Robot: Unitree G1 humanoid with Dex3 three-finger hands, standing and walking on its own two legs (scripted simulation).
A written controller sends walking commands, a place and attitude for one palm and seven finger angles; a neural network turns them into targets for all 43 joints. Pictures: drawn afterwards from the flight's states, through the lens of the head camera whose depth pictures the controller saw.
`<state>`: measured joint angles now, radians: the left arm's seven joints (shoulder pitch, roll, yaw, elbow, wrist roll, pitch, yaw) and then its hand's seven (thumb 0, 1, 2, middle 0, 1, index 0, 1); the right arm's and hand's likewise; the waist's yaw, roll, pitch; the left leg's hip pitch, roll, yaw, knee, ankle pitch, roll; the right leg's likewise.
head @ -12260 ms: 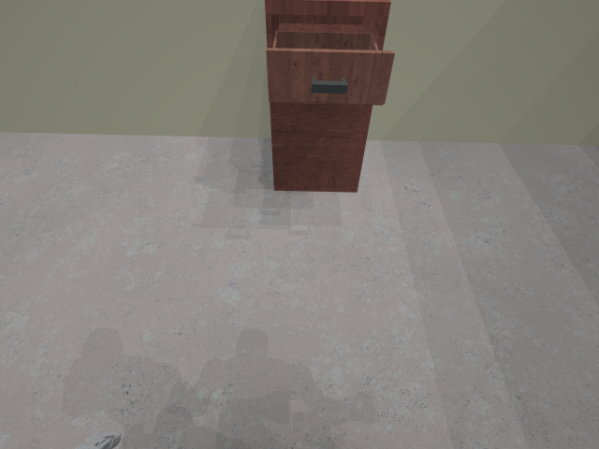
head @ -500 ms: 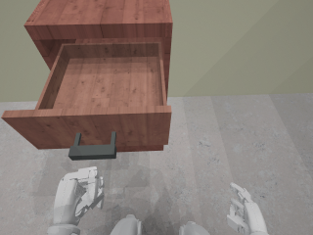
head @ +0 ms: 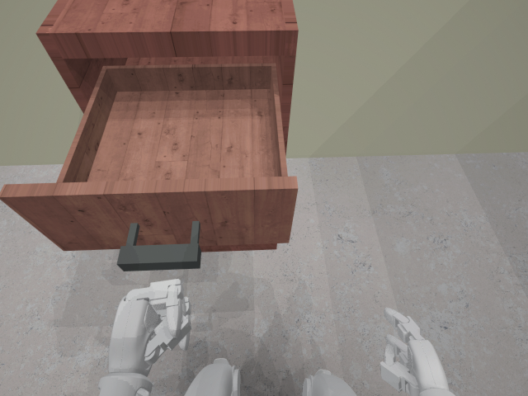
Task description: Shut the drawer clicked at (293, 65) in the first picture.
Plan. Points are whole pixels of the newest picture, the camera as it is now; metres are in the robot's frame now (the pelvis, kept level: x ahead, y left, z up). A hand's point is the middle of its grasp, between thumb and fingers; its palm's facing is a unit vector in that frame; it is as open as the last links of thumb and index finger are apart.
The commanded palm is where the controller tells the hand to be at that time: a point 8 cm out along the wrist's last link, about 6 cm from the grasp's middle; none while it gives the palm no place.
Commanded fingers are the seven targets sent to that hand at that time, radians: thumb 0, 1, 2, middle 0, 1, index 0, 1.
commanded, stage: push the drawer shut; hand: left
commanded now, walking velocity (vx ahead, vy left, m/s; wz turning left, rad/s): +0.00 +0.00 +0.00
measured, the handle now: (163, 242) +0.32 +0.16 +0.05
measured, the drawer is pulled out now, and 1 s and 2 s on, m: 0.29 0.21 0.09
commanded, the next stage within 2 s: none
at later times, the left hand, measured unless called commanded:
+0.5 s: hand (187, 293) +0.25 +0.12 +0.04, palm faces +0.05 -1.00 -0.05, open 3.4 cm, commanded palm +0.24 +0.18 +0.05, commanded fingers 0.00 0.90 0.90 -1.40 -1.60 -1.40 -1.60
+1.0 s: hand (191, 250) +0.31 +0.12 +0.04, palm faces +0.05 -1.00 -0.05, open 3.4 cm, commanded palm +0.29 +0.18 +0.05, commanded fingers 0.00 0.90 0.90 -1.40 -1.60 -1.40 -1.60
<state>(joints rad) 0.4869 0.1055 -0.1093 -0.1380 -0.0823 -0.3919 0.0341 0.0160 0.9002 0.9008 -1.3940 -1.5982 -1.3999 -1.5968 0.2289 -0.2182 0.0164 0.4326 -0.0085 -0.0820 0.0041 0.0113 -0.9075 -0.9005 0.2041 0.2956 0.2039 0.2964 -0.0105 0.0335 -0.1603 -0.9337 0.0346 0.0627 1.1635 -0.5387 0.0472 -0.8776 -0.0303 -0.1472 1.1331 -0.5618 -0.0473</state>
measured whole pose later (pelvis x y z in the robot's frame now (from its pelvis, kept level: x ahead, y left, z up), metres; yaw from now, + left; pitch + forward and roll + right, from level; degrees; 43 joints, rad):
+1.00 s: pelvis -0.01 -0.01 +0.01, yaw +0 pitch +17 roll -1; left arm -0.03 0.16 0.03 0.28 -0.13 -0.38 0.03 0.06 0.86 0.91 -1.40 -1.60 -1.40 -1.60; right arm 0.20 -0.24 0.01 0.56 0.00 -0.07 0.00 0.01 -0.91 -0.90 0.20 0.30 0.20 0.30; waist -0.03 0.04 -0.13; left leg -0.91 0.04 0.06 1.11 -0.49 0.03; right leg -0.86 -0.02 -0.15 1.09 -0.53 -0.06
